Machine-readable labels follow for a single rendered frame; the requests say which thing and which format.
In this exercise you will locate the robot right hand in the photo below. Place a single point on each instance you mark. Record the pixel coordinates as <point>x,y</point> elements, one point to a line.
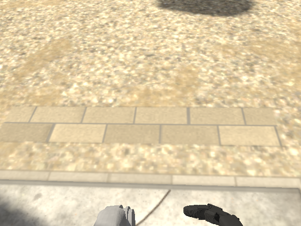
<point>212,214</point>

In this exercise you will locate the robot left thigh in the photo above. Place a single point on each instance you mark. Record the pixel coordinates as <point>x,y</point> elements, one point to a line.
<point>116,215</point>

